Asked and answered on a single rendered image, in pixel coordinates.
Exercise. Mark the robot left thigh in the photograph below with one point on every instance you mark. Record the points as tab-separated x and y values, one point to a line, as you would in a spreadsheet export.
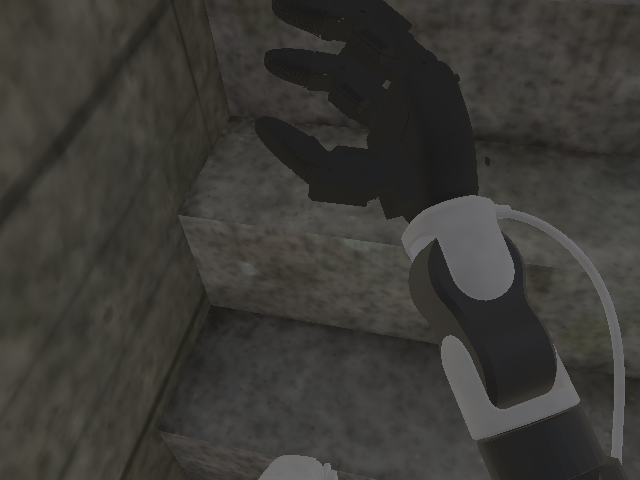
296	467

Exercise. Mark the robot right hand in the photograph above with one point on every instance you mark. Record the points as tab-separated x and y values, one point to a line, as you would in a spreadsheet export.
421	148

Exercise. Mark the robot right forearm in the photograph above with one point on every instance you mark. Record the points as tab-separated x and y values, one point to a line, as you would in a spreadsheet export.
468	280

